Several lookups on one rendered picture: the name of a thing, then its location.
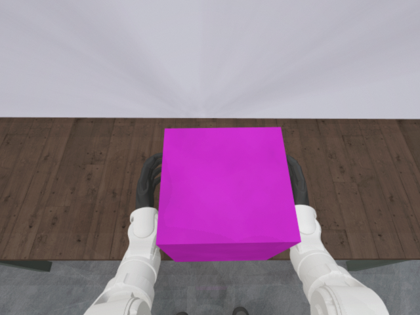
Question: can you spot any robot right upper arm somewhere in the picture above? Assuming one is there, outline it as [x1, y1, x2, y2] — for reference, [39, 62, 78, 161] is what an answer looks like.
[310, 285, 388, 315]

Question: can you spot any table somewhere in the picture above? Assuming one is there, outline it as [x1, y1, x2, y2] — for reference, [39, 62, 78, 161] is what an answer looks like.
[0, 117, 420, 272]

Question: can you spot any robot right forearm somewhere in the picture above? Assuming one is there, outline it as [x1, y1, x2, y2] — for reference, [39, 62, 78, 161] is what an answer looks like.
[290, 205, 389, 315]

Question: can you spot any carton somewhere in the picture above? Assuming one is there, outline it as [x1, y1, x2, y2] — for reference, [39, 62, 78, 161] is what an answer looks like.
[156, 127, 301, 262]

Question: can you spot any robot left forearm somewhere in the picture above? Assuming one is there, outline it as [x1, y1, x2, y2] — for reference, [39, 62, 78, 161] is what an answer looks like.
[90, 207, 161, 311]

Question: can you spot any robot right hand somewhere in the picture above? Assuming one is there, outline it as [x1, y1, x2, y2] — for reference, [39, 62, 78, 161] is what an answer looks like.
[286, 154, 309, 206]

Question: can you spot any robot left hand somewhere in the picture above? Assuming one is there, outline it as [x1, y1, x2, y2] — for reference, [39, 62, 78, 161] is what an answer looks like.
[136, 153, 163, 209]

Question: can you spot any robot left upper arm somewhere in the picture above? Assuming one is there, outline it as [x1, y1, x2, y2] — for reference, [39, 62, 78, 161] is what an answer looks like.
[84, 297, 151, 315]

